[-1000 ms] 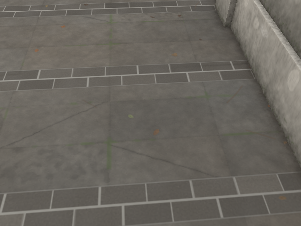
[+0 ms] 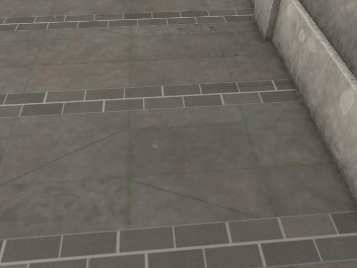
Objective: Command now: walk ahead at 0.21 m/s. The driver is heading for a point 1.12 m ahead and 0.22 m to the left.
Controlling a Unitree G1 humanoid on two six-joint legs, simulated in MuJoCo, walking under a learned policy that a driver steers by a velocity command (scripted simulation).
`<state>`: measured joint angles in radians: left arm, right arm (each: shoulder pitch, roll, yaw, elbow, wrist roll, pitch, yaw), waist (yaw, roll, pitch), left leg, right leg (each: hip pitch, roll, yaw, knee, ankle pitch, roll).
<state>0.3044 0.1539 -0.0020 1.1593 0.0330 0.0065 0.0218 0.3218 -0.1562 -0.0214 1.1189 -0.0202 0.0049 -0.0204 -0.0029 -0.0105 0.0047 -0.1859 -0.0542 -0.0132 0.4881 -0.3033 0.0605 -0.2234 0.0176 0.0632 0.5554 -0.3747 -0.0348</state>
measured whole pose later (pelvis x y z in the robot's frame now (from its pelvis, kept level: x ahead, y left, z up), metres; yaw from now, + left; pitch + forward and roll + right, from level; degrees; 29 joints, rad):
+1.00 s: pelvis +0.45 -0.02 +0.01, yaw +11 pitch +1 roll -1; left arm 0.03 0.20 0.04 0.85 0.04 -0.04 -0.02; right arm 0.46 -0.18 -0.04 1.03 0.00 -0.07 -0.01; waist -0.08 -0.02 0.03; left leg -0.05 -0.14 -0.09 0.28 -0.23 0.14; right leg -0.67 -0.09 0.04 0.81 -0.06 0.03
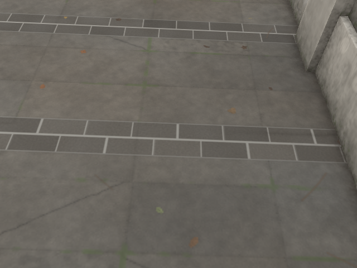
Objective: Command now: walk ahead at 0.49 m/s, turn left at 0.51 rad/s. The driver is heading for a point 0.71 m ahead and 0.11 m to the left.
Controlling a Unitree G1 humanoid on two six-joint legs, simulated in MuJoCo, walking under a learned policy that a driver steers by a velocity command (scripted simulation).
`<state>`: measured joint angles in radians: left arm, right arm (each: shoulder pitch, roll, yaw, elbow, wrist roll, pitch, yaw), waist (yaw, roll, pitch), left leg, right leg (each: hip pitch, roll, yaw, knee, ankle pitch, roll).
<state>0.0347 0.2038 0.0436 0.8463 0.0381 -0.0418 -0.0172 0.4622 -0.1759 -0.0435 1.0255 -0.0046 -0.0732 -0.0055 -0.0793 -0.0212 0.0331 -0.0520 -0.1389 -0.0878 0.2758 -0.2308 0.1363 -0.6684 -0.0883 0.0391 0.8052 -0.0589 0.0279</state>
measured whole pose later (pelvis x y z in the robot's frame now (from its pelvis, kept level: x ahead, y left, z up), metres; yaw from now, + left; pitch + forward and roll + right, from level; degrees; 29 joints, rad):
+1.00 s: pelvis +0.50 +0.12 +0.00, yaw +26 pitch +0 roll +0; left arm 0.25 0.25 0.05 0.85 0.03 -0.02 -0.03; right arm 0.33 -0.22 -0.04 0.88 -0.01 -0.08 0.00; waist 0.00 -0.04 0.05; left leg -0.08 -0.08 0.10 0.27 -0.20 0.11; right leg -0.61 -0.09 0.02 1.03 -0.20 -0.02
